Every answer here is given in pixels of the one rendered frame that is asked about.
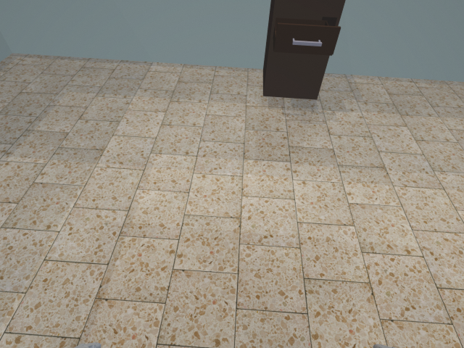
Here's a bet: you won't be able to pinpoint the drawer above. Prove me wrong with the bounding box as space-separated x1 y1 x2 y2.
273 17 341 56

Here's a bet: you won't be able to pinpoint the handle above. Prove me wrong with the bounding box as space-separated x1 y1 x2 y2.
292 38 322 46

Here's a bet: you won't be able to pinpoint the cabinet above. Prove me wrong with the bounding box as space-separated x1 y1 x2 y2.
263 0 346 100

